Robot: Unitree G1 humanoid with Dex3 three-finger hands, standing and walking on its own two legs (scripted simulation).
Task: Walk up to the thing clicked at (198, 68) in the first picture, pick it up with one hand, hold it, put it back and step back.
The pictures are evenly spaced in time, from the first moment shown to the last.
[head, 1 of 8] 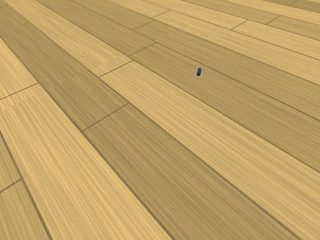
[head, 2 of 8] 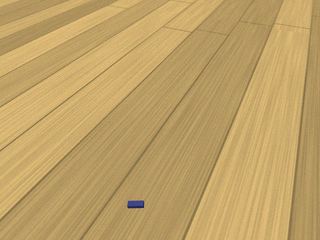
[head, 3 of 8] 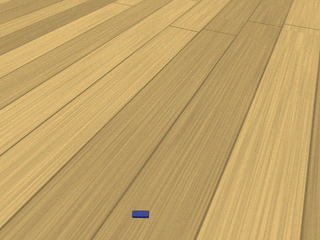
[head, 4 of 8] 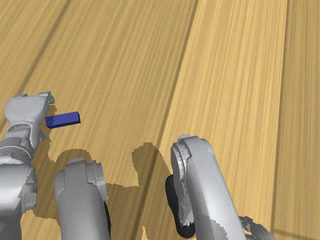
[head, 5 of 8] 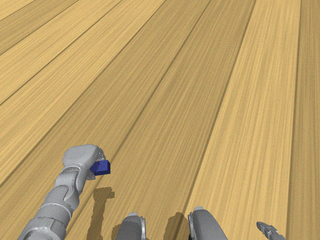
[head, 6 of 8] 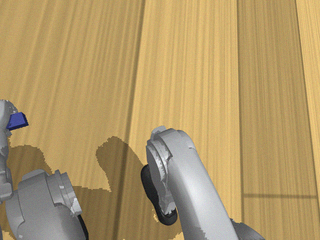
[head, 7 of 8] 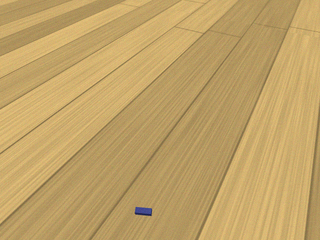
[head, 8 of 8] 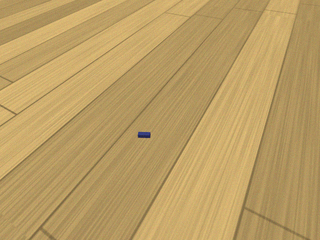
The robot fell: no
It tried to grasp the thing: yes
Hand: left
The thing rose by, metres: 0.69
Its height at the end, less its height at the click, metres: +0.00
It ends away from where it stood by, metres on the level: 0.01
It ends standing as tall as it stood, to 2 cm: yes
